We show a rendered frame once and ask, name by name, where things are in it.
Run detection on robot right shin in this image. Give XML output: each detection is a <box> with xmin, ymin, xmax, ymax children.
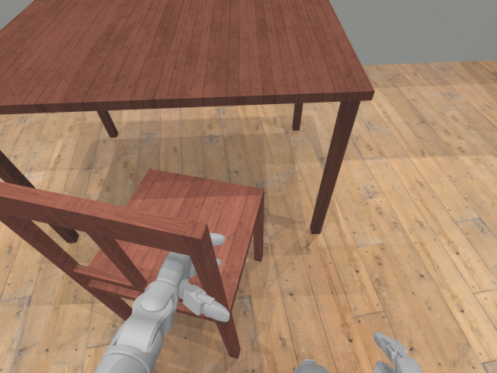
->
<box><xmin>300</xmin><ymin>359</ymin><xmax>317</xmax><ymax>366</ymax></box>

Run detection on chair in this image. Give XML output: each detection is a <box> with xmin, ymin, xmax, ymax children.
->
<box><xmin>0</xmin><ymin>169</ymin><xmax>264</xmax><ymax>359</ymax></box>

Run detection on table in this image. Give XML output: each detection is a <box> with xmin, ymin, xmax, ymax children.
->
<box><xmin>0</xmin><ymin>0</ymin><xmax>375</xmax><ymax>243</ymax></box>

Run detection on right robot hand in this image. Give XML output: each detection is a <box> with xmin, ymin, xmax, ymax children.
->
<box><xmin>374</xmin><ymin>332</ymin><xmax>423</xmax><ymax>373</ymax></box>

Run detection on left robot hand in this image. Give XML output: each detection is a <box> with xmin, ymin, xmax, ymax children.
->
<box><xmin>156</xmin><ymin>233</ymin><xmax>230</xmax><ymax>322</ymax></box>

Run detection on left robot forearm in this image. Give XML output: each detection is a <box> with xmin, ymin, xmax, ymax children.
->
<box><xmin>94</xmin><ymin>281</ymin><xmax>179</xmax><ymax>373</ymax></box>

